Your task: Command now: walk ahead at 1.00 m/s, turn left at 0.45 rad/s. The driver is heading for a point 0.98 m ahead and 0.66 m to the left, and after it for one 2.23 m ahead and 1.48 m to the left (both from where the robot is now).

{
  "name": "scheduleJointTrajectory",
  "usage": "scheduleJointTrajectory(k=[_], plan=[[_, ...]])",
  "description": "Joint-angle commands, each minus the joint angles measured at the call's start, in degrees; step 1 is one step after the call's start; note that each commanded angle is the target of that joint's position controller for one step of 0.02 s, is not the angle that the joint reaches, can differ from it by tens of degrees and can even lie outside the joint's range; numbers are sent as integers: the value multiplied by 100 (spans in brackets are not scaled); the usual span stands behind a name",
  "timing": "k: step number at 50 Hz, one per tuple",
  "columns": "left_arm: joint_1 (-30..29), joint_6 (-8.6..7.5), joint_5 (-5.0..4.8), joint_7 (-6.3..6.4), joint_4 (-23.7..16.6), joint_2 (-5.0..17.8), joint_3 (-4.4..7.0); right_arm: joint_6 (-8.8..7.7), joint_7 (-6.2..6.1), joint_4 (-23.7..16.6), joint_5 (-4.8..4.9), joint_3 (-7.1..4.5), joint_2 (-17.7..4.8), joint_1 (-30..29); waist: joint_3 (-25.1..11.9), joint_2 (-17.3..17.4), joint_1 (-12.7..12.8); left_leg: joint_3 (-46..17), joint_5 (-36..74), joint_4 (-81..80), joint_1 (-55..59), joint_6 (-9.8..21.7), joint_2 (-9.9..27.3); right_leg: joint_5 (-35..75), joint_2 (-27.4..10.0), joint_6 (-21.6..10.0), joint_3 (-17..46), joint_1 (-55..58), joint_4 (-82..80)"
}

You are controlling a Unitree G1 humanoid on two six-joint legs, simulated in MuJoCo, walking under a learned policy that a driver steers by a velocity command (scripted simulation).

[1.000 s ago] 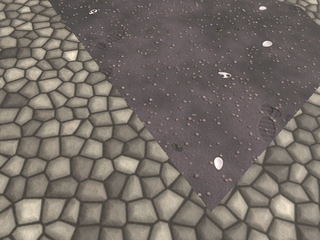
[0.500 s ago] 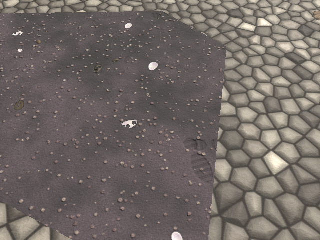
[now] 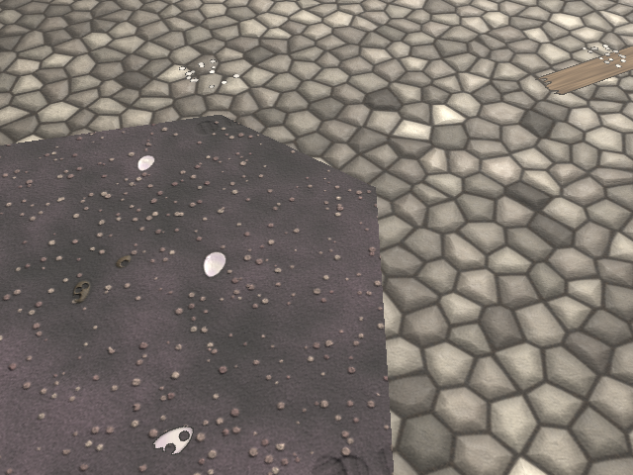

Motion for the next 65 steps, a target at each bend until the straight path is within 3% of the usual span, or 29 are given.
scheduleJointTrajectory(k=[1, 6, 9, 10, 11, 12, 13, 14, 15, 17, 21, 26, 29, 30, 31, 32, 33, 35, 39, 45, 49, 51, 52, 53, 54, 55, 57, 59, 65], plan=[[-318, -276, -67, -53, -327, 381, 44, -38, 79, -274, 44, -43, -257, -302, 595, -347, -102, 495, 1131, -1004, 334, 162, -110, 3668, -1229, 477, 15, -948, -1268], [-87, -289, -91, 223, -209, 777, 24, -128, 210, -351, -22, -4, -387, -653, 138, -593, -159, 1475, 1889, -2684, 1168, 565, -861, 7221, -1513, 859, -583, 424, -707], [-705, 3, 57, 435, -427, 1240, 165, -3, 119, 218, -41, -272, -1068, 1439, -857, -963, -1345, 1390, 672, -2579, 3206, 861, -1393, 8894, -1868, 912, -476, 474, 1960], [-1242, 107, 92, 425, -572, 1342, 214, 14, 35, 555, -41, -446, -1359, 2739, -1145, -745, -2085, 793, 267, -2926, 4395, 1245, -1162, 7848, -1758, 830, -382, -380, 4182], [-1556, 104, 131, 257, -591, 775, 90, 27, -63, 701, 88, -534, -1443, 2774, -697, 311, -1959, 286, 157, -3155, 4939, 1442, -878, 1956, -691, 694, -345, -1838, 6693], [-1236, -50, 124, 187, -1134, -43, -153, 76, -66, 588, -36, -581, -1751, 2053, -637, 1487, -854, -1771, 1251, -2825, 5863, 2114, -195, -1276, -152, 907, 463, -4374, 8440], [-944, -205, 52, 124, -1538, 111, -270, 82, -108, 277, -96, -605, -1815, 1695, -1561, 1109, -669, -3960, -905, -4441, 6372, 2734, 636, -1119, -334, 848, 1456, -5178, 8406], [-1219, -299, 126, 88, -1480, 461, -264, 72, -159, 137, -105, -548, -1359, 1416, -892, -143, -591, -4214, -2087, -5335, 5510, 2399, 700, -529, -706, 717, 1583, -5181, 7645], [-1268, -285, 156, 67, -1443, 567, -232, 53, -169, 172, -93, -477, -1108, 1158, -252, -754, -232, -3804, -2111, -5504, 4390, 2076, 553, -192, -957, 736, 1486, -4830, 6924], [-1351, -15, 329, 67, -1491, 487, -296, -133, -216, 160, -41, -421, -1067, 1000, 265, -935, 106, -2985, -1256, -5553, 2936, 1872, 23, -279, -1263, 950, 1423, -4162, 6064], [-2256, 209, 192, -35, -1939, 338, -430, -342, -186, 85, 20, -444, -1167, 961, 542, -375, -67, -1802, 146, -5832, 1564, 1615, -696, 750, -1480, 1188, 925, -3140, 3661], [-2937, 142, 19, -30, -2142, 248, -470, -270, -136, 102, 71, -591, -1357, 1291, 111, 161, -704, -1676, 2242, -5128, 2898, 1032, -837, 2096, -897, 1034, 718, -2525, 1522], [-2019, -10, 85, 154, -1926, 702, -280, -238, -222, 56, 57, -673, -1555, 1186, -607, 259, -277, -1808, 4031, -3298, 3560, 417, -983, 1909, -486, 876, 882, -1247, 732], [-1014, -88, 75, 215, -1676, 915, -183, -269, -212, -79, 99, -686, -1577, 794, -1077, 262, 319, -1757, 3551, -2104, 3182, 219, -1166, 2465, -837, 760, 1109, -124, 527], [123, -134, 195, 274, -1469, 1282, -56, -310, -230, -315, 189, -546, -1002, 647, -1898, -187, 697, -1346, 1089, -484, 2305, 107, -1370, 3122, -2059, 557, 1856, 1416, 993], [230, -74, 312, 209, -1546, 1603, 41, -271, -347, -597, 421, -378, -448, 1469, -3228, -1953, 190, -576, -3198, 1442, 829, -85, -1938, 5946, -4337, -202, 4138, 3158, 1479], [-79, 35, 170, 186, -1556, 1492, 160, -149, -406, -524, 178, -404, -983, 1476, -3588, -1573, 227, -365, -2547, 2099, 339, -60, -1330, 5238, -4104, -536, 4471, 2886, 1374], [-649, 127, 99, 217, -1534, 367, -147, -10, -286, -583, -62, -482, -1118, 434, -1785, -766, 255, -82, -1669, 1342, -22, -181, -917, 4442, -3076, -78, 2616, 1278, 980], [-670, 133, -39, 220, -1214, 533, -60, 373, 5, -869, -156, -389, -663, 173, -667, -1014, -146, 50, -1490, 674, 282, -351, -648, 4339, -2780, -13, 1476, -409, 263], [-1375, 144, -54, 185, -1143, 748, 56, 471, 135, -1178, -140, -267, -543, -348, -395, -1038, -512, 561, 579, -1696, 1670, -112, -532, 3376, -2435, 365, -236, -1541, 123], [-909, 315, -140, 136, -1096, 1060, 237, 470, 148, -1282, -110, -325, -709, -749, -278, -919, -256, 1015, -104, -2544, 2050, 145, -778, 3707, -2647, 565, -528, -946, 906], [-719, 480, -221, 119, -1097, 1116, 292, 366, 42, -1133, -185, -414, -803, -206, -585, -696, -415, 1117, -442, -3102, 2663, 367, -1109, 4044, -2633, 665, -675, -711, 2291], [-602, 550, -245, 93, -1138, 1145, 306, 267, -91, -927, -271, -502, -941, 485, -879, -174, -758, 632, 192, -3679, 3621, 586, -1095, 3243, -2461, 887, -710, -1324, 3691], [-168, 613, -78, 35, -1374, 598, 191, 255, -197, -1048, -176, -646, -1713, 259, -815, 1216, -209, -1527, 3601, -3599, 4248, 969, 462, -1987, -1726, 1174, -743, -2870, 5320], [-255, 752, 63, 90, -1628, 774, 190, 283, -147, -1270, 45, -826, -2174, 434, -1752, 1208, -504, -3623, 3628, -4229, 4848, 2119, 1233, -2625, -918, 1410, 509, -3760, 6299], [-516, 784, 103, 152, -1593, 845, 185, 311, -147, -1262, 76, -797, -1959, 377, -1561, 428, -491, -3325, 2495, -4504, 4621, 2054, 1186, -2241, -1204, 1379, 1053, -3895, 6134], [-1051, 740, 9, 230, -1611, 758, 150, 394, -203, -1205, -35, -648, -1410, -230, -527, 183, -195, -2431, 1176, -4780, 3412, 1565, 437, -1319, -1318, 1238, 1179, -3657, 5165], [-878, 824, 79, 255, -1476, 779, 164, 396, -221, -1219, -30, -557, -1109, -520, -477, 302, 17, -2008, 1370, -4770, 2788, 1312, 31, -1003, -1233, 1194, 1132, -3011, 4560], [-1331, 848, -37, 208, -1523, 459, 38, 377, -92, -1021, -116, -690, -1362, -180, -815, 182, -174, -2536, 420, -4717, 2620, 1148, -211, -574, -730, 1042, 1295, -2488, 3235]])
Next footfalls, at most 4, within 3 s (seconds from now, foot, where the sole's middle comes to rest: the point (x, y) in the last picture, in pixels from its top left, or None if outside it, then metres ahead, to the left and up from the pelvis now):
0.20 left None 0.38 0.08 -0.77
0.62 right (320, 332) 0.84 0.04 -0.77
1.04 left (203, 349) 0.79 0.32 -0.77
1.44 right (245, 291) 0.95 0.24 -0.77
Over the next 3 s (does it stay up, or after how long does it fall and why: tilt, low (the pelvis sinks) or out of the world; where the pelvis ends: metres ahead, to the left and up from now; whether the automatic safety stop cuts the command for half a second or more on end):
stays up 0.97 1.01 0.00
